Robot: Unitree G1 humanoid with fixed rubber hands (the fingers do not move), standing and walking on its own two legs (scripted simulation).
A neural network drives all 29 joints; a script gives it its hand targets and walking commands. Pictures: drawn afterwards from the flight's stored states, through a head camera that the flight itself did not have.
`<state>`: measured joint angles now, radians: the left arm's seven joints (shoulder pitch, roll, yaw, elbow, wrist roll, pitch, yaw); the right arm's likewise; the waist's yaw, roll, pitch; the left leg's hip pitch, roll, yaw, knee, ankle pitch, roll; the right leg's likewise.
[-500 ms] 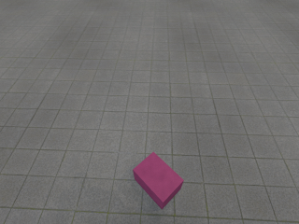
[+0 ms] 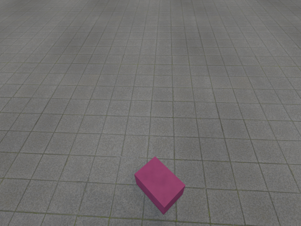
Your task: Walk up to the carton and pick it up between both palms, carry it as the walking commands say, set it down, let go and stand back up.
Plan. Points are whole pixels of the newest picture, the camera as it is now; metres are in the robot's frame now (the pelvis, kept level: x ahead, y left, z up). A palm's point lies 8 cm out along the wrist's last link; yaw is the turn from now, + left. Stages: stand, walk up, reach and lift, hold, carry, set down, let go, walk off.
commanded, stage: walk up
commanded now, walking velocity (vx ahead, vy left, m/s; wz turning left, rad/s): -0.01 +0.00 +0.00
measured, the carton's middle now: (159, 184) +0.49 -0.04 -0.69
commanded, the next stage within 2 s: none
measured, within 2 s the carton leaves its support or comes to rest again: neither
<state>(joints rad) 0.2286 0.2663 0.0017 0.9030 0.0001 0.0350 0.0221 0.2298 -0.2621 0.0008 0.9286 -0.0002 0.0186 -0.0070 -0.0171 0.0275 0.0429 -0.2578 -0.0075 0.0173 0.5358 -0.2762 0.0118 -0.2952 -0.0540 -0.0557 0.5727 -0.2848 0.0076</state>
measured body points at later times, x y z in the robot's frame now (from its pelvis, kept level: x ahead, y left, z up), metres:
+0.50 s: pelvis -0.02 +0.00 +0.00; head -0.01 -0.01 +0.45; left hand +0.07 +0.27 -0.13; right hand +0.05 -0.26 -0.14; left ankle +0.00 +0.12 -0.73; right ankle +0.01 -0.12 -0.73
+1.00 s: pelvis -0.02 -0.01 +0.00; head -0.01 -0.01 +0.45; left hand +0.07 +0.25 -0.13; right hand +0.06 -0.28 -0.13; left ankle +0.00 +0.12 -0.73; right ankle +0.01 -0.12 -0.73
